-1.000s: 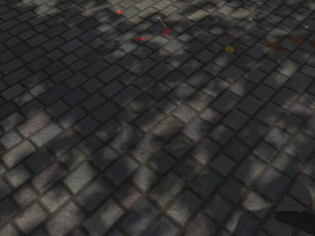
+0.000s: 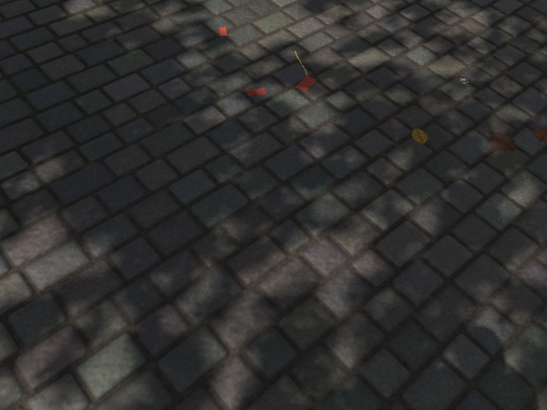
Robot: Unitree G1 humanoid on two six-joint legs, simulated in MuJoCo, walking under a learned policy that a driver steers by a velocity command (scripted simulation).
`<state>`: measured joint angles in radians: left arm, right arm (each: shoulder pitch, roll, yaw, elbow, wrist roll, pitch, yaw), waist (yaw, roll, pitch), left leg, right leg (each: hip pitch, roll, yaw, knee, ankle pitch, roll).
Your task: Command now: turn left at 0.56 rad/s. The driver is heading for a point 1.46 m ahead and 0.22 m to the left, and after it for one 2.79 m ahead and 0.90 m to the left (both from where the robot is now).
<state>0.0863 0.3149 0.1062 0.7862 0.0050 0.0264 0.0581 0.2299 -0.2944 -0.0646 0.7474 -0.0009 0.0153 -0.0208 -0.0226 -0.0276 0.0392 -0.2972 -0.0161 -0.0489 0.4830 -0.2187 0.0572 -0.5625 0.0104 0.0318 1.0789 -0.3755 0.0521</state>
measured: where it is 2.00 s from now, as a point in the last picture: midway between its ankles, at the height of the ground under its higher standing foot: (202, 348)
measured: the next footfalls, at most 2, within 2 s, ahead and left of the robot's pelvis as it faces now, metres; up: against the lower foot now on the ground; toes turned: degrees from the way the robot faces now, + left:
right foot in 0.30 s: +0.09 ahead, -0.14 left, +0.00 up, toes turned +17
left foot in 0.68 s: +0.00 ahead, +0.11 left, +0.00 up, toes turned +16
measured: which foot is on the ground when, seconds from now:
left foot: down 0.00-0.30, up 0.32-0.66, down 0.68-1.00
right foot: up 0.00-0.28, down 0.30-0.74, up 0.76-1.00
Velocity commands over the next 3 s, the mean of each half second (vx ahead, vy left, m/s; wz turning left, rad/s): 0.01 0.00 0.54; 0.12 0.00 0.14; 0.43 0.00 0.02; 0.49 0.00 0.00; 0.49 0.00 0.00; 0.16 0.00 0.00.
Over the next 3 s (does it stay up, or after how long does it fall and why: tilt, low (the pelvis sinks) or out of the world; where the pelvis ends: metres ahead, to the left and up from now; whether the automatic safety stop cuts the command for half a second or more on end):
stays up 0.96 0.27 -0.01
